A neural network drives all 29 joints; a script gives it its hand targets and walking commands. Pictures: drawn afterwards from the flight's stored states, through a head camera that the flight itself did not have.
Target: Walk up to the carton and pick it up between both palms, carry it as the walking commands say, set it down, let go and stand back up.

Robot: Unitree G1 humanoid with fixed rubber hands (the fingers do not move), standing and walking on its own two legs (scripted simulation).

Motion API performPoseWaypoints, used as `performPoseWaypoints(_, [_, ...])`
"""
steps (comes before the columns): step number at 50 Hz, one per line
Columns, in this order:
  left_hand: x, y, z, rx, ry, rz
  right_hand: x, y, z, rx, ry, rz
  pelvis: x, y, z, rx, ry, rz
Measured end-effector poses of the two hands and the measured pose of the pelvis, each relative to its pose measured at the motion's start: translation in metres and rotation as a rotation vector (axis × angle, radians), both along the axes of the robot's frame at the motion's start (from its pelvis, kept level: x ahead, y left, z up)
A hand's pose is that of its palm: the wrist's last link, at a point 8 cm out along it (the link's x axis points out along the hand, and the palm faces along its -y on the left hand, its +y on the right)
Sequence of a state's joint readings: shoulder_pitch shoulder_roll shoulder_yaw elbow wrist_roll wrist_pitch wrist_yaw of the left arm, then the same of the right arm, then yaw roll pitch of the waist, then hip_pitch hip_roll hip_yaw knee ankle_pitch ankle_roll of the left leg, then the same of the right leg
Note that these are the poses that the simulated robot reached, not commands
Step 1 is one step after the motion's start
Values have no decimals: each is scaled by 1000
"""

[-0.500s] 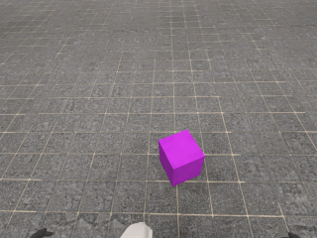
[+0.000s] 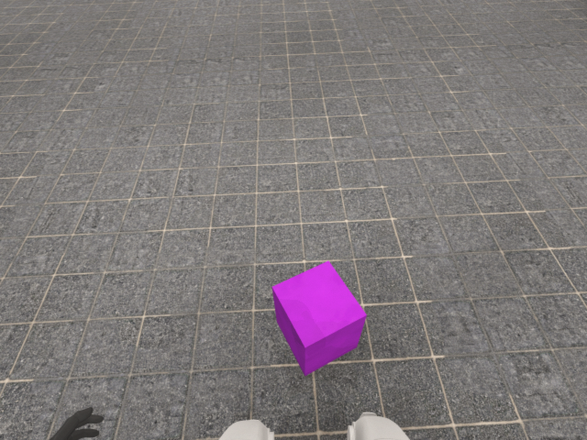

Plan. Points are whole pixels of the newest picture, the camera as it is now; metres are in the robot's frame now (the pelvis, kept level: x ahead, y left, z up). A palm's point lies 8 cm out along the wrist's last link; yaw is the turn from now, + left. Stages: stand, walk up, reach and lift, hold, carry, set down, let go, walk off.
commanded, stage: walk up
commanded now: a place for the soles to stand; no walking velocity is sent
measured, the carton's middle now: (316, 318) +0.55 -0.03 -0.60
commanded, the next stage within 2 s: none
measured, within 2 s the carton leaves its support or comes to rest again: neither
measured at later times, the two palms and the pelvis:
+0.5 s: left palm out of the picture +0.13 +0.32 -0.07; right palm out of the picture +0.14 -0.32 -0.08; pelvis +0.03 +0.00 +0.02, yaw -1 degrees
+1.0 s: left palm (113, 377) +0.21 +0.28 -0.04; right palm out of the picture +0.05 -0.43 -0.04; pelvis +0.04 -0.06 +0.02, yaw +5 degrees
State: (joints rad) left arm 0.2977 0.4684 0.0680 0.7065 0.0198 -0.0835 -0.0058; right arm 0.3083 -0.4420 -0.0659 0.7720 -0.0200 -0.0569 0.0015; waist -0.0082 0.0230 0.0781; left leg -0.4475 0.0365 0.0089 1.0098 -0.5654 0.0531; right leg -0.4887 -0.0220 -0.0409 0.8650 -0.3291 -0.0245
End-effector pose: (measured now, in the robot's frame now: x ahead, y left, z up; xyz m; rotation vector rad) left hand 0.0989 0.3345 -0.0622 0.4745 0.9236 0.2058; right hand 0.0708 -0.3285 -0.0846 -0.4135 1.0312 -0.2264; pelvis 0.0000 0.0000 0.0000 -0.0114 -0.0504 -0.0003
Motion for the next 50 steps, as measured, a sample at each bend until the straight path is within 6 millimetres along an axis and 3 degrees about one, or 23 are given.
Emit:
performPoseWaypoints(5, [9,7,-6,2,34,36,13,11,-6,7,11,8,14,7,-1,22,6,5])
performPoseWaypoints(13, [26,-4,-12,-26,48,38,55,18,-2,34,-26,11,26,4,4,17,2,9])
performPoseWaypoints(19, [35,-11,-12,-44,65,35,70,16,4,33,-33,14,28,4,10,3,7,-4])
performPoseWaypoints(29, [34,-19,-8,-56,123,37,71,12,11,51,2,-24,29,-1,23,16,8,-19])
performPoseWaypoints(39, [50,-24,4,-54,143,13,54,11,12,70,63,-70,33,-3,35,32,15,-23])
performPoseWaypoints(43, [78,-23,16,-53,53,9,22,-17,19,-29,112,-92,35,-17,32,43,32,33])
performPoseWaypoints(47, [100,-35,21,-49,-22,-4,-13,-65,32,-148,194,-106,37,-41,25,49,36,71])
performPoseWaypoints(50, [111,-54,18,-58,-54,-5,-25,-106,40,-228,230,-92,38,-63,16,46,32,93])
